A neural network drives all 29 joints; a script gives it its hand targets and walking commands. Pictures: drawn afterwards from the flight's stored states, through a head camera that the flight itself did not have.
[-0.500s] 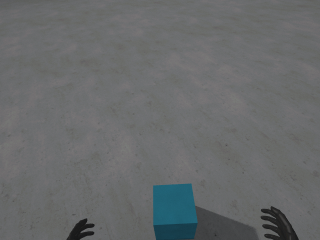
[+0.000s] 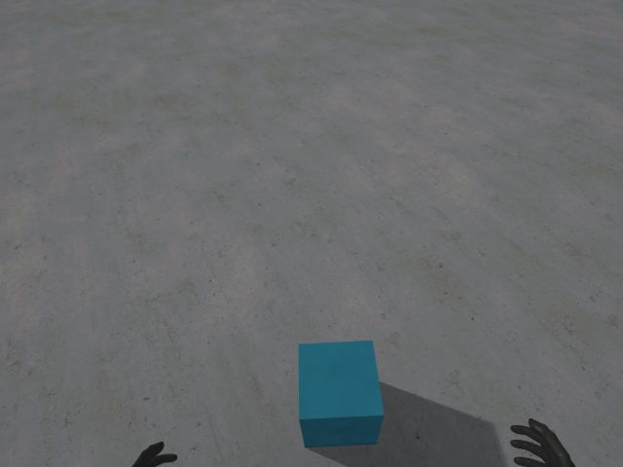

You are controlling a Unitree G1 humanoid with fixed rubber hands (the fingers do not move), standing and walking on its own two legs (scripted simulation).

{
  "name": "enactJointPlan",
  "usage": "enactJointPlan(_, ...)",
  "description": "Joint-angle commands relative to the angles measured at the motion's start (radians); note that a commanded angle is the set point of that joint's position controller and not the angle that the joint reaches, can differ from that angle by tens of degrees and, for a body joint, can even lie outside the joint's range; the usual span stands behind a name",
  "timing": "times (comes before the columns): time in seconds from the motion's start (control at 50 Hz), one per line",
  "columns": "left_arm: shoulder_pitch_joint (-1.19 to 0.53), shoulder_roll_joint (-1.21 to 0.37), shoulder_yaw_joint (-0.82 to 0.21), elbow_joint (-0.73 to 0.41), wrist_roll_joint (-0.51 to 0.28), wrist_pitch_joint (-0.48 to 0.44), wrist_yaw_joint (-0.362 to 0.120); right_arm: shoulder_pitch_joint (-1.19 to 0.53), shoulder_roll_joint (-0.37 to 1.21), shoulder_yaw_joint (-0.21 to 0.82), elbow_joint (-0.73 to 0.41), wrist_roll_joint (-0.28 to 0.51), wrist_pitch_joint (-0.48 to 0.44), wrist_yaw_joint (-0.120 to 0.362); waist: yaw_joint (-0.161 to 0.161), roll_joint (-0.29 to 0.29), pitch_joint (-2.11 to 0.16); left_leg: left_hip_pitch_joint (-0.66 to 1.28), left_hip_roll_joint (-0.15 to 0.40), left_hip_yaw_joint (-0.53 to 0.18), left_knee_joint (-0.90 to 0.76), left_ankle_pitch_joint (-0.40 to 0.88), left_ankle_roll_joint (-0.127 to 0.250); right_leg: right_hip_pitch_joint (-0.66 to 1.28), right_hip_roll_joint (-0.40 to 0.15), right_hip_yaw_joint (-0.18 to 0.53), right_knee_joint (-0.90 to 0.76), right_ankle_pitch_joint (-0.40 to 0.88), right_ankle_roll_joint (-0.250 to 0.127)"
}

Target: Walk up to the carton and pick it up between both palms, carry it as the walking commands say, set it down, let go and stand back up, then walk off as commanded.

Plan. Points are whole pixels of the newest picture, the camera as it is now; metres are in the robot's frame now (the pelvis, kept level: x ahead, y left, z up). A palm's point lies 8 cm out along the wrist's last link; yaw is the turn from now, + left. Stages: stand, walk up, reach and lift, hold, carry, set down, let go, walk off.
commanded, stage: walk off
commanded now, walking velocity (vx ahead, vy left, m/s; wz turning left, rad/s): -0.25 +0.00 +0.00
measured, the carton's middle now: (338, 395) +0.44 -0.01 -0.63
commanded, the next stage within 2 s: stand in 1.58 s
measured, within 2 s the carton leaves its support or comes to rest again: neither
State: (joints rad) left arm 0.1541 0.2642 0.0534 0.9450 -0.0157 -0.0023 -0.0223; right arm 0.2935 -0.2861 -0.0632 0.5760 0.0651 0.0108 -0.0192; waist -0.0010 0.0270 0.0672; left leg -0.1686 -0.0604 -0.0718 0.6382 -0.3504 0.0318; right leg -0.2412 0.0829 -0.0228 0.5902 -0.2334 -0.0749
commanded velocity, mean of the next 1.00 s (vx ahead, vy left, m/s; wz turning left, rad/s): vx -0.25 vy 0.00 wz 0.00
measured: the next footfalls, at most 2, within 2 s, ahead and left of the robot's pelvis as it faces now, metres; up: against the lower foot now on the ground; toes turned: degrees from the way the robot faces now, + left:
right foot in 0.50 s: -0.07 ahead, -0.13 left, +0.00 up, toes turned +0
left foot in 0.96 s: -0.20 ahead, +0.07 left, +0.00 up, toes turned -5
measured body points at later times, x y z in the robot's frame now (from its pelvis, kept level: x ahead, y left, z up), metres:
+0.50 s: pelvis -0.08 -0.03 -0.01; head -0.05 -0.04 +0.44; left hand +0.05 +0.24 -0.13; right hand +0.02 -0.31 -0.11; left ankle +0.00 +0.11 -0.72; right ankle -0.12 -0.13 -0.72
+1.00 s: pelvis -0.19 -0.05 +0.00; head -0.15 -0.05 +0.45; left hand -0.09 +0.22 -0.13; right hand -0.06 -0.32 -0.10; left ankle -0.24 +0.07 -0.73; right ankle -0.12 -0.13 -0.72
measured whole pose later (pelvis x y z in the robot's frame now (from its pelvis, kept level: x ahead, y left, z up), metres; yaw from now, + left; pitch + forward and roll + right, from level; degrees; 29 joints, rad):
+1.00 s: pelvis -0.19 -0.05 +0.00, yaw -1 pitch -2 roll +0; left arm 0.16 0.26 0.05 0.88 -0.02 0.08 -0.01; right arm 0.22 -0.28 -0.06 0.58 0.06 0.10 -0.03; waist 0.00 0.02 0.13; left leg -0.14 -0.02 -0.06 0.61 -0.42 0.00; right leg -0.37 0.07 -0.02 0.62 -0.24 -0.04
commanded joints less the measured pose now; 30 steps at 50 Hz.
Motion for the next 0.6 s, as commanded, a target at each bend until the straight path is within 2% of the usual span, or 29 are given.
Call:
enactJointPlan(0.0, -0.017, 0.133, -0.009, -0.083, 0.026, 0.033, 0.01, 0.003, -0.124, -0.014, 0.037, -0.07, 0.037, -0.016, 0.038, -0.04, -0.009, -0.06, 0.098, -0.064, -0.028, 0.173, -0.009, -0.085, -0.267, 0.279, -0.196, 0.27, -0.051)
enactJointPlan(0.02, -0.062, 0.141, -0.016, -0.069, 0.042, 0.051, 0.02, -0.025, -0.109, -0.011, 0.029, -0.075, 0.043, -0.023, 0.007, -0.048, 0.047, -0.069, 0.08, -0.035, 0.029, 0.121, -0.018, -0.158, -0.32, 0.336, -0.244, 0.248, -0.079)
enactJointPlan(0.04, -0.091, 0.16, -0.002, -0.1, 0.038, 0.058, 0.014, 0.01, -0.098, -0.008, 0.033, -0.085, 0.055, -0.028, 0.001, -0.164, 0.051, -0.07, 0.079, -0.021, 0.044, 0.099, -0.006, -0.185, -0.342, 0.357, -0.256, 0.279, -0.095)
enactJointPlan(0.06, -0.088, 0.135, -0.004, -0.094, 0.042, 0.068, 0.024, 0.056, -0.148, -0.026, 0.049, -0.084, 0.052, -0.025, 0.006, -0.206, 0.011, -0.041, 0.069, 0.0, 0.109, -0.006, 0.012, -0.18, -0.356, 0.36, -0.294, 0.234, -0.105)
enactJointPlan(0.08, -0.115, 0.14, -0.009, -0.109, 0.044, 0.067, 0.034, 0.098, -0.121, -0.019, 0.054, -0.091, 0.054, -0.034, -0.044, -0.127, 0.012, -0.012, 0.063, 0.031, 0.122, -0.062, 0.003, -0.239, -0.384, 0.392, -0.294, 0.226, -0.117)
enactJointPlan(0.1, -0.13, 0.123, -0.011, -0.128, 0.049, 0.073, 0.033, 0.15, -0.114, -0.02, 0.077, -0.096, 0.049, -0.025, -0.046, -0.137, 0.0, 0.012, 0.048, 0.045, 0.148, -0.096, 0.01, -0.283, -0.378, 0.383, -0.293, 0.186, -0.124)
enactJointPlan(0.12, -0.16, 0.18, 0.012, -0.145, 0.06, 0.072, 0.037, 0.158, -0.127, -0.021, 0.081, -0.105, 0.045, -0.035, -0.06, -0.167, 0.003, 0.033, 0.073, 0.048, 0.111, -0.091, 0.029, -0.298, -0.363, 0.364, -0.303, 0.126, -0.097)
enactJointPlan(0.14, -0.104, 0.163, 0.012, -0.14, 0.055, 0.07, 0.025, 0.153, -0.071, 0.0, 0.069, -0.106, 0.045, -0.024, -0.046, -0.151, -0.013, 0.01, 0.107, 0.006, -0.06, -0.01, 0.032, -0.225, -0.332, 0.329, -0.22, 0.192, -0.064)
enactJointPlan(0.16, -0.046, 0.145, 0.008, -0.142, 0.046, 0.079, 0.028, 0.144, -0.142, -0.021, 0.064, -0.114, 0.034, -0.029, -0.026, -0.014, 0.011, -0.064, 0.171, -0.103, -0.164, 0.036, 0.03, -0.223, -0.227, 0.272, -0.167, 0.107, -0.022)
enactJointPlan(0.18, -0.069, 0.122, 0.008, -0.15, 0.034, 0.089, 0.031, 0.087, -0.214, -0.033, 0.019, -0.126, 0.035, -0.019, -0.042, 0.117, 0.065, -0.145, 0.343, -0.344, -0.404, -0.061, 0.092, -0.301, -0.047, 0.12, 0.061, -0.191, 0.074)
enactJointPlan(0.2, -0.058, 0.137, 0.027, -0.157, 0.051, 0.083, 0.028, 0.044, -0.237, -0.028, 0.006, -0.12, 0.037, -0.025, -0.012, 0.255, 0.076, -0.284, 0.468, -0.474, -0.484, 0.025, 0.196, -0.207, 0.04, 0.054, 0.397, -0.346, 0.097)
enactJointPlan(0.22, -0.048, 0.126, 0.037, -0.157, 0.051, 0.087, 0.022, -0.029, -0.221, -0.026, -0.027, -0.14, 0.032, -0.025, 0.01, 0.158, 0.051, -0.338, 0.498, -0.493, -0.465, 0.21, 0.256, -0.175, 0.067, 0.142, 0.61, -0.377, 0.097)
enactJointPlan(0.24, -0.008, 0.152, 0.038, -0.141, 0.041, 0.096, 0.021, -0.002, -0.159, -0.02, -0.039, -0.132, 0.035, -0.029, 0.004, 0.018, 0.036, -0.289, 0.457, -0.39, -0.386, 0.311, 0.249, -0.197, 0.027, 0.158, 0.662, -0.343, 0.102)
enactJointPlan(0.26, -0.001, 0.158, 0.042, -0.143, 0.045, 0.093, 0.017, -0.113, -0.184, -0.025, -0.047, -0.128, 0.038, -0.031, 0.061, 0.009, 0.036, -0.356, 0.397, -0.296, -0.368, 0.353, 0.221, -0.142, 0.022, 0.186, 0.723, -0.298, 0.112)
enactJointPlan(0.3, 0.047, 0.118, 0.034, -0.144, 0.043, 0.086, 0.031, -0.116, -0.153, -0.005, -0.052, -0.12, 0.057, -0.032, 0.06, 0.128, -0.001, -0.207, 0.346, -0.222, -0.316, 0.482, 0.192, -0.203, 0.021, 0.15, 0.671, -0.321, 0.125)
enactJointPlan(0.32, 0.03, 0.089, 0.015, -0.173, 0.033, 0.091, 0.036, -0.122, -0.144, -0.008, -0.071, -0.112, 0.051, -0.027, 0.055, 0.121, -0.018, -0.15, 0.349, -0.192, -0.291, 0.539, 0.171, -0.205, -0.029, 0.108, 0.591, -0.345, 0.125)
enactJointPlan(0.34, 0.001, 0.151, 0.028, -0.162, 0.033, 0.094, 0.038, -0.087, -0.159, -0.013, -0.054, -0.108, 0.057, -0.023, 0.011, 0.136, -0.015, -0.17, 0.332, -0.199, -0.303, 0.409, 0.165, -0.147, -0.017, 0.095, 0.57, -0.341, 0.134)
enactJointPlan(0.36, -0.031, 0.061, 0.009, -0.175, 0.018, 0.094, 0.03, -0.041, -0.17, -0.015, -0.037, -0.111, 0.051, -0.025, 0.006, 0.159, 0.002, -0.144, 0.354, -0.199, -0.277, 0.515, 0.174, -0.175, -0.027, 0.057, 0.449, -0.359, 0.13)
enactJointPlan(0.38, 0.035, 0.086, 0.005, -0.163, 0.021, 0.092, 0.025, -0.035, -0.185, -0.02, -0.015, -0.113, 0.051, -0.032, 0.031, 0.169, -0.04, -0.061, 0.366, -0.212, -0.255, 0.599, 0.143, -0.155, -0.1, 0.098, 0.306, -0.332, 0.12)
enactJointPlan(0.4, 0.013, 0.106, 0.019, -0.152, 0.011, 0.082, 0.011, -0.043, -0.194, -0.016, -0.026, -0.109, 0.054, -0.027, 0.01, 0.157, -0.094, 0.007, 0.348, -0.202, -0.244, 0.636, 0.135, -0.111, -0.059, 0.059, 0.233, -0.349, 0.132)
enactJointPlan(0.42, 0.073, 0.084, 0.011, -0.148, 0.002, 0.087, 0.011, -0.037, -0.181, -0.029, -0.02, -0.108, 0.056, -0.024, 0.005, 0.274, -0.127, 0.048, 0.357, -0.194, -0.206, 0.624, 0.137, -0.067, -0.082, 0.027, 0.097, -0.306, 0.128)
enactJointPlan(0.44, 0.132, 0.101, 0.023, -0.117, 0.002, 0.085, 0.015, -0.012, -0.173, -0.023, -0.01, -0.097, 0.07, -0.016, 0.022, 0.323, -0.147, 0.034, 0.325, -0.192, -0.199, 0.597, 0.112, 0.013, -0.064, 0.026, -0.054, -0.225, 0.132)
enactJointPlan(0.46, 0.131, 0.12, 0.025, -0.12, 0.005, 0.074, 0.019, 0.009, -0.144, -0.014, -0.002, -0.094, 0.063, -0.018, 0.032, 0.201, -0.096, -0.001, 0.287, -0.137, -0.128, 0.493, 0.051, 0.044, -0.079, 0.089, -0.269, -0.041, 0.114)
enactJointPlan(0.48, 0.056, 0.214, 0.037, -0.127, 0.041, 0.072, 0.027, 0.104, -0.137, -0.026, 0.013, -0.084, 0.061, -0.01, -0.042, -0.046, -0.014, -0.192, 0.127, 0.011, 0.07, 0.227, -0.026, 0.019, -0.291, 0.391, -0.306, 0.141, 0.053)
enactJointPlan(0.5, 0.045, 0.262, 0.041, -0.15, 0.036, 0.068, 0.023, 0.048, -0.12, -0.029, -0.007, -0.106, 0.064, -0.021, -0.018, -0.296, 0.007, -0.35, 0.031, 0.086, 0.29, -0.298, -0.077, 0.025, -0.479, 0.55, -0.3, 0.422, -0.054)
enactJointPlan(0.52, 0.111, 0.262, 0.034, -0.125, 0.047, 0.057, 0.019, -0.118, -0.108, -0.027, -0.035, -0.109, 0.071, -0.028, 0.107, -0.239, -0.026, -0.304, 0.022, -0.073, 0.491, -0.307, -0.058, -0.096, -0.515, 0.554, -0.282, 0.615, -0.175)
enactJointPlan(0.54, 0.13, 0.223, 0.038, -0.121, 0.045, 0.059, 0.007, -0.128, -0.142, -0.031, -0.043, -0.097, 0.078, -0.011, 0.097, -0.097, -0.071, -0.334, 0.019, -0.092, 0.519, -0.252, -0.058, 0.019, -0.436, 0.472, -0.233, 0.618, -0.105)
enactJointPlan(0.56, 0.066, 0.159, 0.015, -0.123, 0.032, 0.058, 0.008, -0.093, -0.114, -0.034, -0.026, -0.096, 0.075, -0.006, 0.052, -0.102, -0.01, -0.339, 0.02, -0.074, 0.565, -0.223, -0.056, -0.02, -0.401, 0.412, -0.198, 0.672, -0.113)
enactJointPlan(0.58, 0.036, 0.157, 0.01, -0.143, 0.05, 0.054, 0.014, -0.075, -0.093, -0.03, -0.018, -0.092, 0.075, -0.006, 0.059, -0.2, -0.078, -0.3, 0.026, -0.025, 0.642, -0.214, -0.073, 0.005, -0.39, 0.371, -0.2, 0.724, -0.132)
